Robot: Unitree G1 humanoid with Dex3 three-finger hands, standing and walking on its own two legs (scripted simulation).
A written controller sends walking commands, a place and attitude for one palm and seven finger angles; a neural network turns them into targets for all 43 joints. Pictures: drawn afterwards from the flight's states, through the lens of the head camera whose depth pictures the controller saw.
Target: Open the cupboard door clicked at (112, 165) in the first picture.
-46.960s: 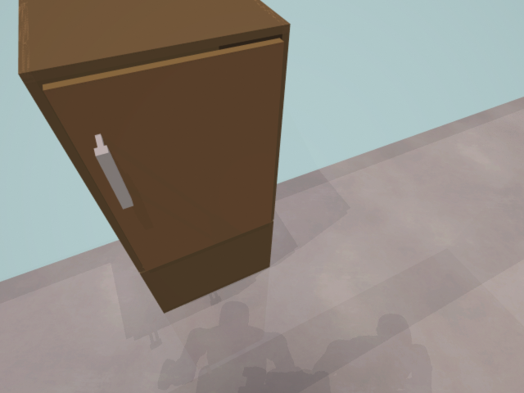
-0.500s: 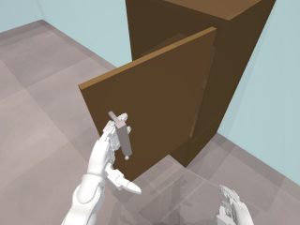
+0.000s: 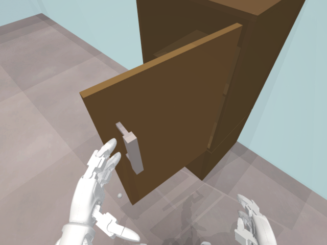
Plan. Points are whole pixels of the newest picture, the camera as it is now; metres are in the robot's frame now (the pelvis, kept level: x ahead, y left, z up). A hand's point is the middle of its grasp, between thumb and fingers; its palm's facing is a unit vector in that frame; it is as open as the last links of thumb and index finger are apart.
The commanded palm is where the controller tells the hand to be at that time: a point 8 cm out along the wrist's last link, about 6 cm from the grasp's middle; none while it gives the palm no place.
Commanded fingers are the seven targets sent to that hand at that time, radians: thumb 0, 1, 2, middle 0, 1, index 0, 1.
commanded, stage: slide the hand sideways off the handle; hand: left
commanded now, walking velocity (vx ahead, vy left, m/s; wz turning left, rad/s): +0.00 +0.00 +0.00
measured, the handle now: (129, 149) +0.32 +0.11 +0.08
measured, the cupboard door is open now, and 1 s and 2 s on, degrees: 82 82 82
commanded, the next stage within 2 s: draw the hand back to the body in 0.40 s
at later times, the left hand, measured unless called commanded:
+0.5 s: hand (93, 213) +0.17 +0.15 +0.07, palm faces +0.00 -1.00 -0.05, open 16.4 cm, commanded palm +0.14 +0.21 +0.08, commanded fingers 0.00 -0.50 0.30 -0.15 -0.30 -0.15 -0.30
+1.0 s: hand (65, 197) +0.18 +0.19 +0.12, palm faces +0.03 -1.00 -0.10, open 16.3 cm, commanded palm +0.15 +0.25 +0.14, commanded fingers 0.00 -0.29 0.39 -0.16 -0.30 -0.16 -0.30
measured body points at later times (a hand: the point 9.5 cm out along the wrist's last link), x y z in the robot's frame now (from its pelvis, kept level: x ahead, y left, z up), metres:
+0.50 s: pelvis +0.00 -0.01 -0.01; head +0.04 -0.01 +0.44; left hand +0.17 +0.21 +0.08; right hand +0.20 -0.23 -0.07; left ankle -0.02 +0.10 -0.69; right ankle +0.03 -0.11 -0.69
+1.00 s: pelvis +0.01 +0.00 +0.01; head +0.01 +0.00 +0.46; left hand +0.18 +0.25 +0.13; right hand +0.20 -0.21 -0.04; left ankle -0.02 +0.10 -0.69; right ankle +0.03 -0.11 -0.69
